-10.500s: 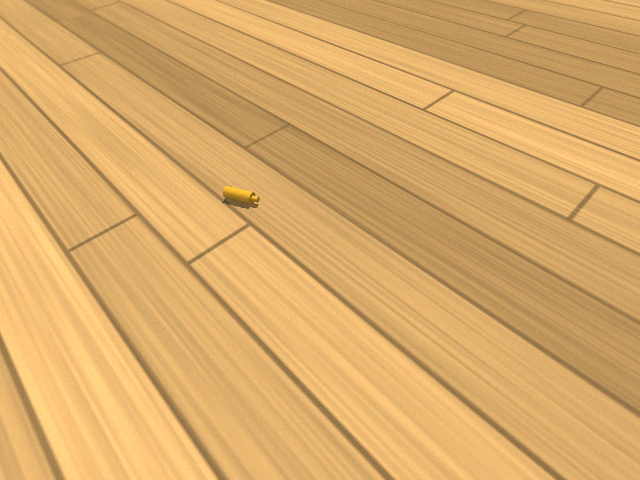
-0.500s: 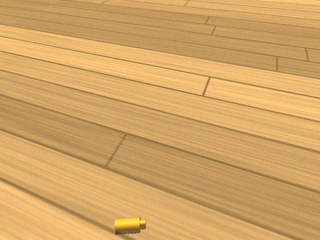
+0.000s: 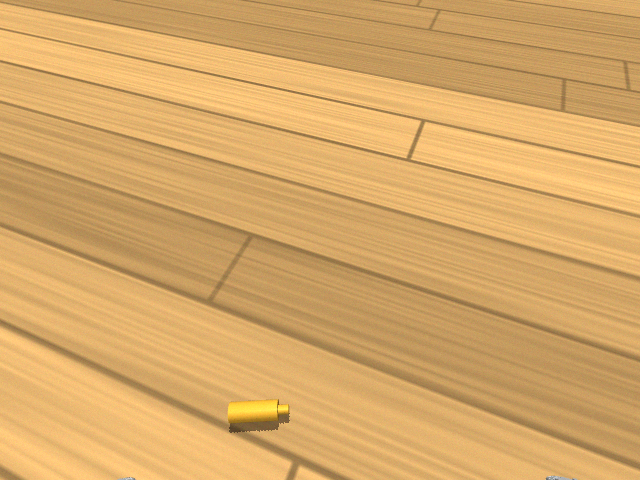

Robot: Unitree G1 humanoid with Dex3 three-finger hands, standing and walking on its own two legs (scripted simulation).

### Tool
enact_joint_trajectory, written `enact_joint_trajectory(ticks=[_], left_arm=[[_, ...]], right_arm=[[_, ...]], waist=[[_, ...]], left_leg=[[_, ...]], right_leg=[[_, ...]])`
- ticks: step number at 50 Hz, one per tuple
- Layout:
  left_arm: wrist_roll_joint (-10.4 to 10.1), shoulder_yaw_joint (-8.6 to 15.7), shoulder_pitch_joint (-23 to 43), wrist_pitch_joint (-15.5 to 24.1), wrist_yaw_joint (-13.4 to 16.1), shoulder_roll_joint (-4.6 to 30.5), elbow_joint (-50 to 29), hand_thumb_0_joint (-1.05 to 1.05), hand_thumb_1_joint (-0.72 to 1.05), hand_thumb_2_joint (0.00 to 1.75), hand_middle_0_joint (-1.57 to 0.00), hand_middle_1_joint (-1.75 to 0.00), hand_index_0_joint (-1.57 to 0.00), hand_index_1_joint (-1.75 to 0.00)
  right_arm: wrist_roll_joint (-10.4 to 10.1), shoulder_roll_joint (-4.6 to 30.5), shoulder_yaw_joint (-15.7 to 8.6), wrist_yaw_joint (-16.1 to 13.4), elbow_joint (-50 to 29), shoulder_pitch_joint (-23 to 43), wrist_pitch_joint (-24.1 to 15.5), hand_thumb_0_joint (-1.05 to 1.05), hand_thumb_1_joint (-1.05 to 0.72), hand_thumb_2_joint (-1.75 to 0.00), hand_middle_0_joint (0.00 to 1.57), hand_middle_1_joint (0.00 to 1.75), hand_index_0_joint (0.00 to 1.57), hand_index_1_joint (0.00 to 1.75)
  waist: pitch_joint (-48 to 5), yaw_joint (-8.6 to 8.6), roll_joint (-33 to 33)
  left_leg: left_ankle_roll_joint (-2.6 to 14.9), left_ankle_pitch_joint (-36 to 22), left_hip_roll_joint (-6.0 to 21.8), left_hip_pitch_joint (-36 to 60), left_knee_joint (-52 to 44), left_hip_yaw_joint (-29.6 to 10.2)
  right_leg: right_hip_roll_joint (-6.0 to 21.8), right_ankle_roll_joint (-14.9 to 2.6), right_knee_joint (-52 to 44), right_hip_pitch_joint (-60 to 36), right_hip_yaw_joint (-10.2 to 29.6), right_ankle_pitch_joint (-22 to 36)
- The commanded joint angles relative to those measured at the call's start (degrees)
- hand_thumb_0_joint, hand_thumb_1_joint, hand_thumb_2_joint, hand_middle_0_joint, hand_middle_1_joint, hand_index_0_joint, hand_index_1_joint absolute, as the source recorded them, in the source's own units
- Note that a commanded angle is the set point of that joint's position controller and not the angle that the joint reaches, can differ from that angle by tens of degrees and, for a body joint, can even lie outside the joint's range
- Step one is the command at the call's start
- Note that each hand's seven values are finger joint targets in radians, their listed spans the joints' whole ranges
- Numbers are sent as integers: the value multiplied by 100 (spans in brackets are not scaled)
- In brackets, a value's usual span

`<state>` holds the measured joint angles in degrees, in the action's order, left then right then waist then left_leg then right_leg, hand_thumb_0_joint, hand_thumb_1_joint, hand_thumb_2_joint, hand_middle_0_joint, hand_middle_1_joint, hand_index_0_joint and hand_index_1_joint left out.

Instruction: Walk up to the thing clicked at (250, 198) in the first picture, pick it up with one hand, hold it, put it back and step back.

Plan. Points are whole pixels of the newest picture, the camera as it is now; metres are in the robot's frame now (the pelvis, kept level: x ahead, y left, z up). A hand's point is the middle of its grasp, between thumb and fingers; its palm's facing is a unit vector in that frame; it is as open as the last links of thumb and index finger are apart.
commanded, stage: walk up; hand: left
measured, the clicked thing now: (259, 410) +0.39 +0.22 -0.75
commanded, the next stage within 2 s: none
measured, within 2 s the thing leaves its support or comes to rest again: neither
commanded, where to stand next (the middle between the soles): +0.00 +0.00 m, yaw -1 degrees
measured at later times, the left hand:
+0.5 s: hand out of the picture +0.02 +0.30 -0.18, palm faces -0.03 -0.93 -0.37, open 7.4 cm
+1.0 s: hand out of the picture -0.13 +0.28 -0.16, palm faces +0.03 -0.92 -0.40, open 7.4 cm
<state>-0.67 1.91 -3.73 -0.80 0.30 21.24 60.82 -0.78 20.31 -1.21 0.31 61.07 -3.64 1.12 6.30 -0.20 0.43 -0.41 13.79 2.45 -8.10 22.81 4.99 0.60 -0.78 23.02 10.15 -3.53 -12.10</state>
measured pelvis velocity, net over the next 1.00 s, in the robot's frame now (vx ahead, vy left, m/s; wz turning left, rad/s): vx -0.26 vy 0.01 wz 0.05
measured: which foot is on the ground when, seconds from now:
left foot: down 0.00-0.12, up 0.14-0.28, down 0.30-0.68, up 0.70-0.98, down 1.00-1.00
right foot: down 0.00-0.30, up 0.32-0.64, down 0.66-1.00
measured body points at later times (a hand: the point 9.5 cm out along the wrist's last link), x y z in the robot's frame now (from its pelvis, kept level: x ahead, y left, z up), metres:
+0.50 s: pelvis -0.12 +0.03 -0.02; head -0.04 +0.06 +0.42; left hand +0.02 +0.35 -0.15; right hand -0.07 -0.28 -0.13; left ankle -0.10 +0.16 -0.74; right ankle -0.15 -0.10 -0.66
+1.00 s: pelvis -0.26 +0.01 -0.03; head -0.19 +0.02 +0.41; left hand -0.13 +0.33 -0.14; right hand -0.15 -0.31 -0.15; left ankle -0.28 +0.13 -0.75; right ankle -0.20 -0.11 -0.74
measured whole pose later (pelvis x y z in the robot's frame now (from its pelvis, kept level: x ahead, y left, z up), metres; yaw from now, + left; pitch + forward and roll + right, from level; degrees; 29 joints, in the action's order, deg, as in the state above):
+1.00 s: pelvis -0.26 +0.01 -0.03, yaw +3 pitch -2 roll +0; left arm 1.5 3.5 -6.0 -2.6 1.0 21.1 43.1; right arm 0.8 23.3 -2.6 -1.5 49.5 -9.5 2.0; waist 10.4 0.3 -0.3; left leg 0.3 24.7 -2.0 -15.8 41.7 -2.4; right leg 1.7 0.0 41.3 22.8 -1.2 -16.8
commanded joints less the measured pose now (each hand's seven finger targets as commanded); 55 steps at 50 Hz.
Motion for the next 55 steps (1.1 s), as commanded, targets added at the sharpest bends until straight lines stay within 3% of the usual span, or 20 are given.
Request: enact_joint_trajectory(ticks=[1, 6, 8, 13, 14, 15, 16, 17, 20, 27, 32, 33, 34, 35, 38, 46, 49, 51, 52, 55], left_arm=[[27, 292, -1, -6, 79, 1343, -697, 0, 90, 90, -20, -30, -20, -30], [179, 446, 172, -102, 64, 1780, -1088, 0, 90, 90, -20, -30, -20, -30], [293, 488, 594, -68, 78, 1829, -1391, 0, 90, 90, -20, -30, -20, -30], [255, 418, 568, -178, 78, 1545, -1622, 0, 90, 90, -20, -30, -20, -30], [195, 398, 396, -252, 60, 1407, -1630, 0, 90, 90, -20, -30, -20, -30], [124, 341, 108, -291, 60, 1031, -1719, 0, 90, 90, -20, -30, -20, -30], [182, 416, 184, -325, 116, 1182, -1737, 0, 90, 90, -20, -30, -20, -30], [242, 462, 399, -323, 163, 1312, -1706, 0, 90, 90, -20, -30, -20, -30], [106, 491, -73, -323, 155, 1284, -1415, 0, 90, 90, -20, -30, -20, -30], [210, 528, 49, -199, 82, 1128, -1818, 0, 90, 90, -20, -30, -20, -30], [297, 620, -867, -39, 59, 1125, -1461, 0, 90, 90, -20, -30, -20, -30], [347, 773, -849, -9, 53, 1667, -1544, 0, 90, 90, -20, -30, -20, -30], [273, 843, -606, -58, 26, 2163, -1659, 0, 90, 90, -20, -30, -20, -30], [294, 797, -488, -10, 44, 2049, -1809, 0, 90, 90, -20, -30, -20, -30], [278, 647, 207, -32, 94, 1443, -1996, 0, 90, 90, -20, -30, -20, -30], [262, 614, -631, -68, 200, 1388, -2069, 0, 90, 90, -20, -30, -20, -30], [178, 543, -244, -114, 146, 1453, -2157, 0, 90, 90, -20, -30, -20, -30], [128, 421, -422, -117, 149, 1011, -2181, 0, 90, 90, -20, -30, -20, -30], [208, 559, 57, -106, 250, 1247, -2152, 0, 90, 90, -20, -30, -20, -30], [98, 557, -598, -119, 192, 1188, -1675, 0, 90, 90, -20, -30, -20, -30]], right_arm=[[-2, 1388, -420, -86, -669, 12, 37, 0, -90, -90, 20, 30, 20, 30], [34, 1193, -508, -30, -993, -170, 237, 0, -90, -90, 20, 30, 20, 30], [42, 1263, -572, 4, -1086, -652, 295, 0, -90, -90, 20, 30, 20, 30], [150, 1237, -588, -35, -976, -1275, 71, 0, -90, -90, 20, 30, 20, 30], [250, 1326, -613, -67, -977, -1233, 23, 0, -90, -90, 20, 30, 20, 30], [401, 1890, -730, -88, -1180, -925, -34, 0, -90, -90, 20, 30, 20, 30], [310, 2405, -822, -74, -1374, -662, -55, 0, -90, -90, 20, 30, 20, 30], [272, 2477, -838, -90, -1432, -611, -67, 0, -90, -90, 20, 30, 20, 30], [289, 1894, -670, -246, -1531, -36, -112, 0, -90, -90, 20, 30, 20, 30], [237, 1773, -638, -362, -1543, -885, -102, 0, -90, -90, 20, 30, 20, 30], [138, 1581, -489, -264, -1752, -443, 44, 0, -90, -90, 20, 30, 20, 30], [102, 1314, -408, -253, -1813, -564, 48, 0, -90, -90, 20, 30, 20, 30], [62, 1207, -440, -380, -1890, -227, 90, 0, -90, -90, 20, 30, 20, 30], [66, 1409, -545, -401, -1795, -184, 128, 0, -90, -90, 20, 30, 20, 30], [-1, 1418, -446, -374, -1476, -817, 101, 0, -90, -90, 20, 30, 20, 30], [187, 1265, -421, -290, -1627, -692, -25, 0, -90, -90, 20, 30, 20, 30], [225, 1276, -509, -207, -1372, -1279, -52, 0, -90, -90, 20, 30, 20, 30], [361, 2039, -682, -139, -1588, -764, -61, 0, -90, -90, 20, 30, 20, 30], [329, 2348, -744, -103, -1603, -866, -69, 0, -90, -90, 20, 30, 20, 30], [342, 1643, -537, -195, -1647, -43, -123, 0, -90, -90, 20, 30, 20, 30]], waist=[[-1452, 2, -108], [-992, 94, 1100], [-869, -199, 976], [-1034, -273, 668], [-840, -201, 181], [-785, 27, -1275], [-816, -50, -1306], [-878, -228, -1344], [-654, 197, -899], [-1046, -204, -907], [-1401, 180, -781], [-1244, 115, 453], [-959, 376, 1534], [-594, 296, 1213], [-466, -192, 736], [-1001, 324, 1038], [-1131, -112, 706], [-927, 28, -1285], [-857, -381, -1402], [-486, 238, -543]], left_leg=[[530, -2725, 574, 272, 757, -543], [357, 1565, -464, -544, 3139, -454], [399, 2171, -195, -427, 4080, -1223], [169, 542, -349, -655, 1012, -353], [187, -227, -115, -541, 228, -753], [612, -1630, 1170, -308, -257, -2800], [1360, -2917, 1923, -697, -120, -3318], [1788, -2862, 2167, -892, -211, -3763], [1327, -2879, 1315, -594, 376, -2166], [1543, -3708, 1480, 899, 1032, -2182], [733, -2242, 717, -667, 1890, -1404], [326, -542, -48, -2039, 2625, -1234], [132, 2410, -727, -2078, 3977, -1028], [100, 2528, -630, -1920, 4923, -1557], [16, 1585, -826, -2079, 5032, -1519], [-18, 1733, -452, -1759, 2392, -833], [226, 89, -343, -395, 292, -583], [1202, -909, 1495, 211, -271, -3200], [1958, -1396, 2250, -821, -432, -3926], [1342, -1186, 1274, -1057, -144, -2166]], right_leg=[[784, -460, 677, -214, 641, 2694], [2172, -1594, -156, 767, 1996, 2457], [2255, -1639, 5, 1472, 1825, 1985], [1261, -779, 1366, 456, 1046, 1432], [947, -560, 1995, 778, 869, 796], [45, -131, 3108, 1679, 397, -821], [-470, 27, 3942, 1730, 879, -2562], [-557, 59, 4616, 1685, 1348, -2811], [-718, 22, 5411, 2042, 1636, -1897], [-276, 274, 3138, 1844, 1061, -2049], [-28, -52, -22, -529, 651, 517], [910, -418, 184, -999, 2203, 1388], [2157, -1578, -98, 320, 3257, 2165], [2263, -1740, -200, 970, 3481, 2252], [1122, -1049, 488, 633, 1635, 2468], [1429, -1204, 954, -806, 1862, 3033], [1150, -743, 1379, 46, 1560, 1812], [-402, -57, 2990, 2046, 521, -1734], [-502, 44, 4183, 1577, 1099, -2810], [-602, -43, 5025, 1549, 1501, -1829]])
